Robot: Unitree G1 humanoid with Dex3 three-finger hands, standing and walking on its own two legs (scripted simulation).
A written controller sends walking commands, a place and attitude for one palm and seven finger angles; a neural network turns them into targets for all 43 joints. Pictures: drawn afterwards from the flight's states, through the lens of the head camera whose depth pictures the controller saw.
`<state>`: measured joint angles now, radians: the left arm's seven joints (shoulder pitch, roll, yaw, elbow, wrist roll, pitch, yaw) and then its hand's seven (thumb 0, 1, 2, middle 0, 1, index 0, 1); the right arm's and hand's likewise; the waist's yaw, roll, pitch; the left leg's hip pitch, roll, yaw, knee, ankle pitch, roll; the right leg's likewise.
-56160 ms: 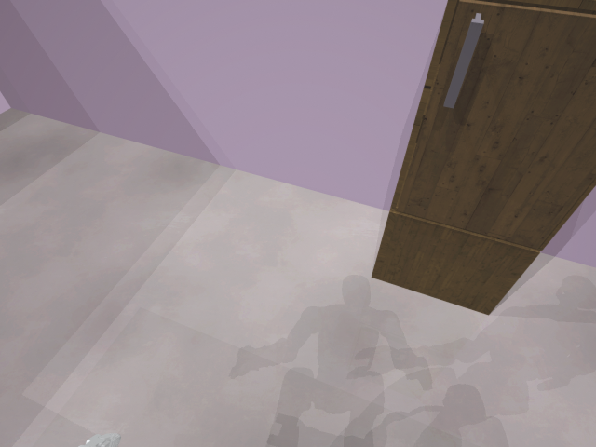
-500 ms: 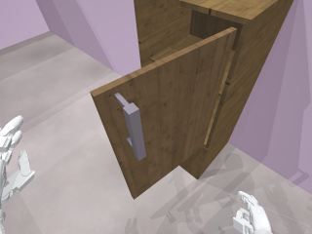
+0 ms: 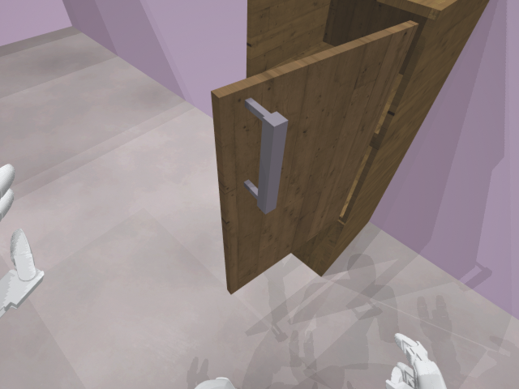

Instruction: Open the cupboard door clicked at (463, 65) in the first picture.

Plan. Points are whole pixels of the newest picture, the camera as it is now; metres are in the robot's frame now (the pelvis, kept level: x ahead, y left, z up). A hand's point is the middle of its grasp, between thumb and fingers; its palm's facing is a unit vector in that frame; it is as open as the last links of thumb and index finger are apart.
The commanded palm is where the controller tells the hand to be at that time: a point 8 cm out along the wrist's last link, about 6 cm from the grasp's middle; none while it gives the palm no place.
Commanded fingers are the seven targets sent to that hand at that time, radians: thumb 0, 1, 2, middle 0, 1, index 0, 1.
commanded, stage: step back with the hand held close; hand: left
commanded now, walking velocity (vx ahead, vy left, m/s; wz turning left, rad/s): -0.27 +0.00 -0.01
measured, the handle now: (260, 160) +0.39 +0.04 +0.16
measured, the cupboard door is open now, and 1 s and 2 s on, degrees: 80 80 80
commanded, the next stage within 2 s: stop stepping back and stand still in 0.48 s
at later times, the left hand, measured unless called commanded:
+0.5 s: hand out of the picture +0.14 +0.26 +0.17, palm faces +0.33 -0.83 -0.46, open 7.4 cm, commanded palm +0.07 +0.30 +0.19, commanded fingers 0.00 0.90 0.90 -0.20 -0.30 -0.20 -0.30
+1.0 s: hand out of the picture +0.07 +0.28 +0.18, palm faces +0.36 -0.80 -0.48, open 7.4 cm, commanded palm +0.01 +0.33 +0.19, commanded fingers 0.00 0.90 0.90 -0.20 -0.30 -0.20 -0.30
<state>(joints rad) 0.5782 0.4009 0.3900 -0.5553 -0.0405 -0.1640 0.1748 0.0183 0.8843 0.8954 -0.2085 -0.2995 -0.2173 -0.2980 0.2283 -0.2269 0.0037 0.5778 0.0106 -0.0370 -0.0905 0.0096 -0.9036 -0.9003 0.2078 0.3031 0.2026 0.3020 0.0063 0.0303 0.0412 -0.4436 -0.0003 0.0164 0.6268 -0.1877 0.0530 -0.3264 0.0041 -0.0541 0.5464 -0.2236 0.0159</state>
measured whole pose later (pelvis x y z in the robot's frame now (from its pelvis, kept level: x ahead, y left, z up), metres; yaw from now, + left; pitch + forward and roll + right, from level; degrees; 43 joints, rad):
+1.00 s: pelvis -0.14 +0.03 +0.02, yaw -1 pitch +0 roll -1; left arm 0.58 0.44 0.43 -0.53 -0.04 -0.21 0.14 0.02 0.89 0.90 -0.21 -0.30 -0.21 -0.30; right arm 0.23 -0.16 0.04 0.63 -0.01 -0.17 -0.06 0.01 -0.90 -0.90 0.21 0.30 0.20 0.30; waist -0.02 -0.03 0.03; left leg -0.30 0.00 -0.02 0.47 -0.17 0.01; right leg -0.17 0.03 0.00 0.43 -0.25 -0.01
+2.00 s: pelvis -0.14 +0.02 +0.01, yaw +3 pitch -2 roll -1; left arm 0.38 0.15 0.01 1.19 0.01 0.02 0.03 0.01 0.92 0.90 -0.20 -0.30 -0.20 -0.30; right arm 0.30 -0.12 0.01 1.14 -0.02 0.04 -0.03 0.00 -0.91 -0.90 0.20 0.30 0.20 0.30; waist 0.00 0.04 0.07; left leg -0.28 -0.02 -0.08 0.48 -0.17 0.00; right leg -0.13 0.02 -0.07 0.44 -0.28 -0.03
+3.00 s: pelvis -0.11 +0.00 +0.02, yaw +3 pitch -1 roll +0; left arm 0.28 0.13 0.02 1.14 0.01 0.00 0.04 0.01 0.90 0.90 -0.20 -0.30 -0.20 -0.30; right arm 0.23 -0.16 0.00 1.14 -0.02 0.01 -0.04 0.01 -0.92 -0.90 0.20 0.30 0.20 0.30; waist 0.00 0.02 0.06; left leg -0.22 -0.01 -0.08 0.44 -0.20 -0.02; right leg -0.07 0.02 -0.07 0.40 -0.31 -0.04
